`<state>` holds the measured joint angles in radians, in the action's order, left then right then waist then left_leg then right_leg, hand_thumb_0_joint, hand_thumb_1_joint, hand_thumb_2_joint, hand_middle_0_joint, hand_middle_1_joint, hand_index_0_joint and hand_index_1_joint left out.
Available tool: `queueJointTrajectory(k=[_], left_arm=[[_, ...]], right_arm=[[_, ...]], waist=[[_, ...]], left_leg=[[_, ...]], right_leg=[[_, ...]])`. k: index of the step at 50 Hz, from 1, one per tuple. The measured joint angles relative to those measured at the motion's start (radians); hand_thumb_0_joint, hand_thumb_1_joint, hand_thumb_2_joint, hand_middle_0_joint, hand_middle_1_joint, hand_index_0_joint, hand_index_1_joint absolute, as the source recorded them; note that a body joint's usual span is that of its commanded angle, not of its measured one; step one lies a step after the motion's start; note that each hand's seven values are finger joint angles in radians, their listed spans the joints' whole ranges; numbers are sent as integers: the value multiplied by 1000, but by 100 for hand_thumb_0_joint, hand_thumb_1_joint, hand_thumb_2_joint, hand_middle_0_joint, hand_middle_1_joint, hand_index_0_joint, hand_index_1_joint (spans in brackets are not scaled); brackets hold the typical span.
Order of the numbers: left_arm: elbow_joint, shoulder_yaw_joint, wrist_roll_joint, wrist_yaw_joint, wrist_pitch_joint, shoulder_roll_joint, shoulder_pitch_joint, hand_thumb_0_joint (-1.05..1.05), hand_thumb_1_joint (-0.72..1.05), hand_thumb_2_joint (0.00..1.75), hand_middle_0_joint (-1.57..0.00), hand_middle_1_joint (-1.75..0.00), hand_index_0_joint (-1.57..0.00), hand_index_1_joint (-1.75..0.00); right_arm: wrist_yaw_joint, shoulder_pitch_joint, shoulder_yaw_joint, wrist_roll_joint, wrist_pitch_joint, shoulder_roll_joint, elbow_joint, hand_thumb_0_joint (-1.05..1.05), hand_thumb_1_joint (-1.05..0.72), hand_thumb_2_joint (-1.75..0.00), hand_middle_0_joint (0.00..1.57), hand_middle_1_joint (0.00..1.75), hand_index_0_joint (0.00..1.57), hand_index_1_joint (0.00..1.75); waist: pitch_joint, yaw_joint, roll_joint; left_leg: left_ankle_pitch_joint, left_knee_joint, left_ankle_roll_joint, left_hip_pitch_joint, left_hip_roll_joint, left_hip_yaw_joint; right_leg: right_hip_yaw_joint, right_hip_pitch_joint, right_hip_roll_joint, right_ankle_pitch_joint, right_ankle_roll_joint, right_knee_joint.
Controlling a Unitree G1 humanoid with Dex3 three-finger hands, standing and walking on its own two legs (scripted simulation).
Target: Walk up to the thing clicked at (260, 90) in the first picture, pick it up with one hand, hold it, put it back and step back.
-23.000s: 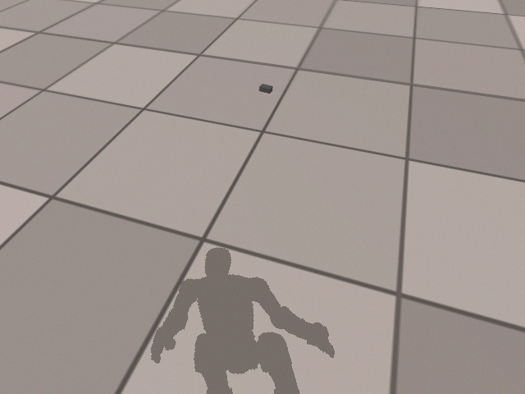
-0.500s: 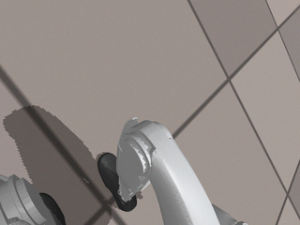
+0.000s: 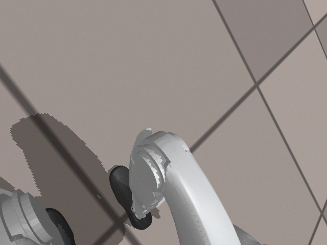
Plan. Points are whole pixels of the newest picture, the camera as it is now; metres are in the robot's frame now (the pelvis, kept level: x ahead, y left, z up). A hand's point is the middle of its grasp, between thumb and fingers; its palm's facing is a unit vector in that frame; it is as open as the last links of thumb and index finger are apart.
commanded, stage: settle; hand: left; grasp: from above
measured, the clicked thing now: out of the picture +0.48 +0.30 -0.29
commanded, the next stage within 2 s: lift in 0.70 s
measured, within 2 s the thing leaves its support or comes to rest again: leaves its support in 0.02 s
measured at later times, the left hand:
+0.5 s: hand out of the picture +0.45 +0.32 -0.17, palm faces -0.42 -0.14 -0.90, open 7.4 cm
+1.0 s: hand out of the picture +0.44 +0.32 -0.11, palm faces -0.44 -0.16 -0.89, open 7.4 cm
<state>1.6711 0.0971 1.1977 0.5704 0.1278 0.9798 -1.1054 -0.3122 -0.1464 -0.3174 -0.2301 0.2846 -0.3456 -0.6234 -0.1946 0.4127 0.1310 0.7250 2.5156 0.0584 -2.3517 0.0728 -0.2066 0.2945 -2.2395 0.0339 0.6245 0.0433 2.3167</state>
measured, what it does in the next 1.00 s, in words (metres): stands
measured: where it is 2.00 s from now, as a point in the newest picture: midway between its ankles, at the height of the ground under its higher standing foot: (104, 231)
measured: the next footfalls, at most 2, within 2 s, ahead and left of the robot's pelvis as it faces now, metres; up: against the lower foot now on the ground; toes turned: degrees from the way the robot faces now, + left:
none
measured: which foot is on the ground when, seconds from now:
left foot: down 0.00-1.00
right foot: down 0.00-1.00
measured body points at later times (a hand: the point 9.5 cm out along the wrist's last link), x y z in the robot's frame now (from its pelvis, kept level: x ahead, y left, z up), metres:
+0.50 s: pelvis +0.00 +0.00 +0.01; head +0.24 +0.10 +0.38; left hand +0.47 +0.32 -0.12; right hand +0.06 -0.25 -0.07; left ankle +0.06 +0.12 -0.28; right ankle +0.12 -0.09 -0.28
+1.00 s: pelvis +0.00 -0.01 +0.05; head +0.23 +0.08 +0.43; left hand +0.46 +0.33 -0.06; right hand +0.07 -0.27 -0.06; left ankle +0.06 +0.12 -0.28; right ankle +0.12 -0.09 -0.28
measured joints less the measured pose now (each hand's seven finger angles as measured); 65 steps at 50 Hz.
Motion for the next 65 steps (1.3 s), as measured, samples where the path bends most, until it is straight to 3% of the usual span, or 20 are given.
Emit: queueJointTrajectory(k=[8, 15, 22, 33, 39, 47, 53, 65], left_arm=[[-79, 14, 7, -46, 4, -34, 45, 2, 33, 21, -91, -28, -96, -26], [-140, -29, -3, -92, -14, -122, 88, 2, 34, 17, -95, -22, -99, -20], [-156, -62, -19, -150, -26, -186, 88, 2, 35, 12, -98, -17, -102, -16], [-214, -21, 20, -186, -14, -227, 82, 2, 33, 13, -102, -11, -106, -11], [-246, -35, -1, -207, -27, -247, 83, 1, 32, 13, -103, -9, -106, -10], [-309, -60, -45, -273, -38, -296, 114, 1, 34, 12, -101, -8, -105, -9], [-356, -74, -46, -310, -27, -333, 155, 1, 35, 11, -101, -8, -104, -9], [-528, -141, -94, -372, -44, -405, 279, 1, 35, 12, -100, -11, -103, -13]], right_arm=[[1, -24, 43, 11, -21, 10, -33, 0, -92, -91, 20, 30, 20, 30], [-2, -53, 103, 38, -54, 20, -62, 0, -92, -91, 20, 30, 20, 30], [12, -55, 143, 63, -80, 23, -67, 0, -92, -91, 20, 30, 20, 30], [59, -68, 198, 82, -137, 28, -77, 0, -92, -91, 20, 30, 20, 30], [79, -71, 225, 91, -162, 34, -87, 0, -92, -91, 20, 30, 20, 30], [104, -75, 262, 107, -202, 46, -96, 0, -92, -91, 20, 30, 20, 30], [130, -78, 288, 130, -232, 47, -95, 0, -92, -91, 20, 30, 20, 30], [189, -63, 326, 181, -271, 66, -74, 0, -93, -91, 20, 30, 20, 30]], waist=[[55, -25, -32], [146, -64, -92], [191, -84, -119], [225, -94, -139], [236, -117, -152], [267, -150, -157], [310, -174, -172], [372, -250, -184]], left_leg=[[0, 0, 0, -6, -5, 11], [-3, -23, 5, -12, -9, 46], [-19, -56, 7, -1, -10, 79], [-31, -100, -1, 8, -17, 113], [-28, -136, -3, 29, -20, 129], [-33, -190, -8, 73, -25, 142], [-41, -234, -6, 104, -32, 155], [-60, -368, 0, 227, -42, 185]], right_leg=[[-8, -7, -7, 8, 2, 9], [-37, -22, -15, 20, 1, 8], [-65, -25, -20, 13, 3, -2], [-97, -34, -28, 17, 13, -15], [-114, -23, -28, 24, 13, -38], [-129, 15, -28, 27, 13, -80], [-143, 45, -31, 27, 9, -116], [-180, 159, -30, 18, -7, -233]])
